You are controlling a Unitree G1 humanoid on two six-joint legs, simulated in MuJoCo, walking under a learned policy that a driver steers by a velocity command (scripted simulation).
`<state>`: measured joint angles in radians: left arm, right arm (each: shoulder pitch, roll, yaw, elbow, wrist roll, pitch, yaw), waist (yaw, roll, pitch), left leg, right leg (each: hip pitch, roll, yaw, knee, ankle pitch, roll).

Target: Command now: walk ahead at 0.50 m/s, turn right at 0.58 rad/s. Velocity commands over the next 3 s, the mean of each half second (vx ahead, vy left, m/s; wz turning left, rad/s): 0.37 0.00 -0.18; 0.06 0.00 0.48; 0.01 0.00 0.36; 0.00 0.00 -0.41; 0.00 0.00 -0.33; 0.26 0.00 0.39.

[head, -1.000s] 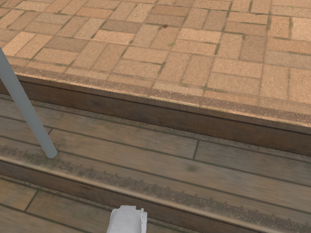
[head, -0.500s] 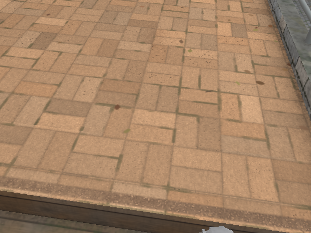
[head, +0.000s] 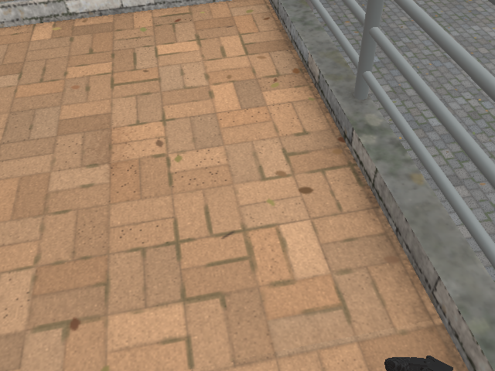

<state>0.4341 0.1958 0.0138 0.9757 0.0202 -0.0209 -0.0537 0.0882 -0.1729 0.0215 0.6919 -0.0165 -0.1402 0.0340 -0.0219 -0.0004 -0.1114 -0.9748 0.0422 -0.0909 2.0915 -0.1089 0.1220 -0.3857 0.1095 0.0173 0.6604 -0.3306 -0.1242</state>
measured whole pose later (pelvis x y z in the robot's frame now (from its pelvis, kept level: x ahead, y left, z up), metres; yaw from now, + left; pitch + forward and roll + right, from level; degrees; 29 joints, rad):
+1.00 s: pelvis +0.40 +0.00 +0.17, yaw +16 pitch +4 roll +0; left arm 0.12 0.21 0.04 0.64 0.02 -0.04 0.06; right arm 0.21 -0.31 -0.08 0.63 0.02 0.03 -0.02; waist -0.01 0.05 -0.02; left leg -0.58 -0.06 -0.08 1.23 -0.48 -0.07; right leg -0.36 -0.01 -0.02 0.48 -0.19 -0.02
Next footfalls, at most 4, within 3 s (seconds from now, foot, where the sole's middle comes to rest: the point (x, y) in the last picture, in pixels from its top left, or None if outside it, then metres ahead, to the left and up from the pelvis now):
0.26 left None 0.39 0.09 -0.61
0.84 right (305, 370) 0.50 -0.09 -0.61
1.30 left None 0.39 0.16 -0.61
1.88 right None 0.42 -0.10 -0.61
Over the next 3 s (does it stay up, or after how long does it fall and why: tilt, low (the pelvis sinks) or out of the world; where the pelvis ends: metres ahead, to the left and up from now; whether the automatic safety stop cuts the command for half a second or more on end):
stays up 0.49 0.10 0.15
